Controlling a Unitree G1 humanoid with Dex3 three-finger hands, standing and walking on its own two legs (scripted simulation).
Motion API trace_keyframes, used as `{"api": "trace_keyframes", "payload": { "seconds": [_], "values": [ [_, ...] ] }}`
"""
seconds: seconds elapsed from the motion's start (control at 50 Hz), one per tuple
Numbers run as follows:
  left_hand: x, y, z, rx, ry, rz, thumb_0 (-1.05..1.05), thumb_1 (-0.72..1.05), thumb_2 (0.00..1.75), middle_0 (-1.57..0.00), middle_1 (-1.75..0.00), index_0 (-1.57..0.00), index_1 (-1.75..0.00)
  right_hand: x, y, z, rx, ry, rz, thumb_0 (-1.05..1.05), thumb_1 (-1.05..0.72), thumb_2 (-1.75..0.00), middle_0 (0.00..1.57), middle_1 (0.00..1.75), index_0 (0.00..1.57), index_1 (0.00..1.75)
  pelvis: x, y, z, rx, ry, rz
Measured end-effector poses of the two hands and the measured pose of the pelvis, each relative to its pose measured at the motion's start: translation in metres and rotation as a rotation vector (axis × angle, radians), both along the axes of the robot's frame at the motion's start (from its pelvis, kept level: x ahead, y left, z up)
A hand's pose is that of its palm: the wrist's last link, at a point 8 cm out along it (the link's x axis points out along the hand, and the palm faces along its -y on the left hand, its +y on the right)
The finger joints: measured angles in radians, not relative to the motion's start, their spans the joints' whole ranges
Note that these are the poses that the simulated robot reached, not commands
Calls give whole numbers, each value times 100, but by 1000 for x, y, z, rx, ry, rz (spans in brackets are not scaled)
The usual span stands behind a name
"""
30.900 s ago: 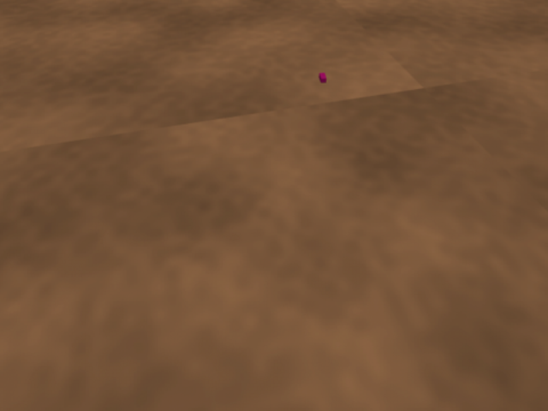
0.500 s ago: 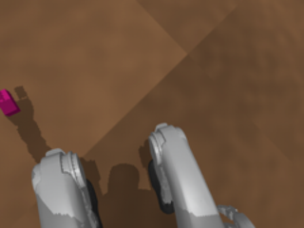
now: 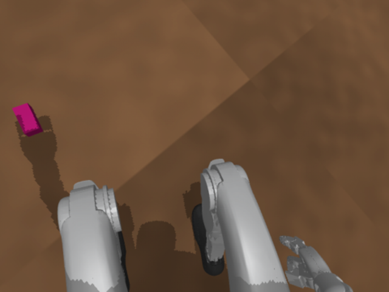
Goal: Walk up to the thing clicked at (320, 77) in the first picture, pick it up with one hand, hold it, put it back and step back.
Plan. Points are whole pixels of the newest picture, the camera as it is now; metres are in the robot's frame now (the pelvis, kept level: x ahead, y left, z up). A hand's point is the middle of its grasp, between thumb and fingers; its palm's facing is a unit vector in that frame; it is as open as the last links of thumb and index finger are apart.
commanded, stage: withdraw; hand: left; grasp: from above
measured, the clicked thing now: (28, 120) +0.53 +0.34 -0.35
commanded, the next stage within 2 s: none
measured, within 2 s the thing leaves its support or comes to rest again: neither
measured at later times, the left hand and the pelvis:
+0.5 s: hand out of the picture +0.49 +0.33 -0.10, palm faces -0.46 -0.05 -0.89, open 14.0 cm; pelvis +0.01 +0.01 +0.02, yaw -1 degrees
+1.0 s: hand out of the picture +0.50 +0.34 -0.09, palm faces -0.41 -0.03 -0.91, open 13.9 cm; pelvis +0.01 +0.00 +0.02, yaw +0 degrees
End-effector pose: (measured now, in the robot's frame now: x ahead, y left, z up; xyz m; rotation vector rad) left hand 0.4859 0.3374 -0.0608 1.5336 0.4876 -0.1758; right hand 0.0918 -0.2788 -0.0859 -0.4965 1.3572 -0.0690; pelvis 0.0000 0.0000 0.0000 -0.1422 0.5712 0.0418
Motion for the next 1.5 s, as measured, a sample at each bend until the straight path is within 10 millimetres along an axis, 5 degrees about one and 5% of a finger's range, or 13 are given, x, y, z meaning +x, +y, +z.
{"api": "trace_keyframes", "payload": {
  "seconds": [0.14, 0.3, 0.48, 0.74, 1.06, 1.26, 1.5],
  "values": [
    [19, 9, 1, 30, 17, 37, 0, -55, 101, -10, -101, -9, -102, -40, 17, -13, 38, 95, -87, 0, -93, -91, 20, 30, 20, 30, 3, 3, -8, -9, 14, -9],
    [18, -8, 9, -11, 61, -14, 0, -55, 100, -10, -101, -9, -101, -68, 30, 5, 66, 180, -177, 0, -92, -91, 20, 30, 21, 30, 9, 7, 11, -11, 37, -7],
    [10, -9, 19, -27, 57, -38, 0, -51, 97, -12, -97, -12, -97, -53, 17, 25, 31, 116, -137, 0, -92, -90, 20, 30, 21, 30, 8, 7, 22, -14, 33, -5],
    [3, -1, 24, 3, 64, -10, 0, -48, 95, -15, -94, -14, -95, -29, 9, 20, 31, 62, -84, 0, -92, -91, 20, 30, 20, 30, 5, 5, 22, -4, 31, 2],
    [16, 1, 35, 13, 21, 8, 0, -48, 95, -15, -94, -14, -95, -39, 18, 16, 50, 81, -120, 0, -92, -91, 20, 30, 20, 30, 7, 6, 20, -7, 35, -2],
    [7, -3, 18, -26, 74, -31, 0, -49, 95, -14, -95, -14, -96, -44, 17, 20, 36, 101, -106, 0, -92, -90, 20, 30, 21, 30, 6, 7, 20, -9, 32, -1],
    [18, 4, 35, 15, 44, 13, 0, -51, 97, -12, -97, -12, -97, -40, 16, 20, 34, 83, -119, 0, -92, -91, 20, 30, 20, 30, 5, 8, 21, -10, 37, 0]
  ]
}}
